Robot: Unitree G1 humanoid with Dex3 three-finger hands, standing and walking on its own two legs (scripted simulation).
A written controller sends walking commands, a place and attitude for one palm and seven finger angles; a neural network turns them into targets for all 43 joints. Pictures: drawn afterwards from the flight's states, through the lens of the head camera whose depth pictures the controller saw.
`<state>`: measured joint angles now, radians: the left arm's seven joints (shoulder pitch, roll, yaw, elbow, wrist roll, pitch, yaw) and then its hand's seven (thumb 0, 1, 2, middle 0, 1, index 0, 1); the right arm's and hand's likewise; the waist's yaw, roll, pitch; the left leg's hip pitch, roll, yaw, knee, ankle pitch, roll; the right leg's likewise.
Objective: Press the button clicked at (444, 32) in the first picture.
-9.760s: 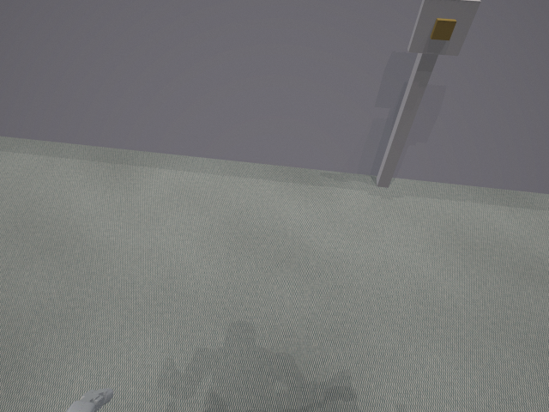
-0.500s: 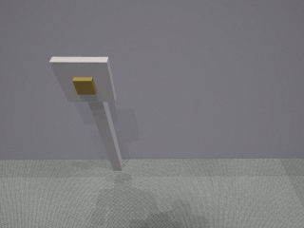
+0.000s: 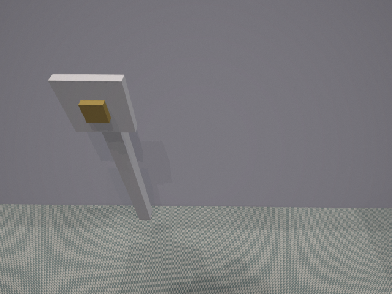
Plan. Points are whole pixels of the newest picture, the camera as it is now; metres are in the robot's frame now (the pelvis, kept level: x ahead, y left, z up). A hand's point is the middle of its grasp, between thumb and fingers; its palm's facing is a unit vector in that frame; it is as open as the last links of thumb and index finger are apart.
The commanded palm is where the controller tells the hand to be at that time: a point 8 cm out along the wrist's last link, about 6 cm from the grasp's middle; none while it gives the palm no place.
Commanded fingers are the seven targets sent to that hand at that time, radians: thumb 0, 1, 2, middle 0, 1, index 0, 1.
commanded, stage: come to a stop and stand still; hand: left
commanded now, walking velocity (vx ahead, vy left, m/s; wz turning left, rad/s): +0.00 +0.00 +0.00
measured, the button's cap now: (95, 110) +0.54 +0.31 +0.05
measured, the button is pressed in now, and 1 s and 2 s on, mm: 0 0 0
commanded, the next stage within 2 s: look again from close up in 0.32 s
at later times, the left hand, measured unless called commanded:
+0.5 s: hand out of the picture -0.02 +0.15 -0.18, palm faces +0.04 -0.98 -0.17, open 7.3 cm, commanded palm none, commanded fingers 0.00 0.90 0.90 -0.20 -0.30 -0.20 -0.30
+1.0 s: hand out of the picture -0.04 +0.15 -0.17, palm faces +0.05 -0.99 -0.16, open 7.4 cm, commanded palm none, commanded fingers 0.00 0.90 0.90 -0.20 -0.30 -0.20 -0.30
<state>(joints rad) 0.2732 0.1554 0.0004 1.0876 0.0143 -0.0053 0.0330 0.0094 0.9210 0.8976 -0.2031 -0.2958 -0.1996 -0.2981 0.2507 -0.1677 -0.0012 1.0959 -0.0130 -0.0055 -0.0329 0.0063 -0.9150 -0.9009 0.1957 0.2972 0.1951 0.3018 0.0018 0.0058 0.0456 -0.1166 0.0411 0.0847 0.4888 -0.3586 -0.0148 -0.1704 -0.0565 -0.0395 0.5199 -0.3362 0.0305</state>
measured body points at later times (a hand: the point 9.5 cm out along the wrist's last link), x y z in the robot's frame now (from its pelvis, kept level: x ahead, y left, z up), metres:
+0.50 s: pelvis -0.01 -0.01 +0.00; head +0.00 -0.01 +0.45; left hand -0.02 +0.21 -0.16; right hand -0.01 -0.24 -0.15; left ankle -0.06 +0.12 -0.73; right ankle -0.04 -0.14 -0.73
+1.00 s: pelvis -0.03 -0.01 +0.00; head -0.01 +0.00 +0.45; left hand -0.04 +0.21 -0.16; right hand -0.04 -0.22 -0.15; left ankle -0.06 +0.12 -0.73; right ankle -0.04 -0.14 -0.73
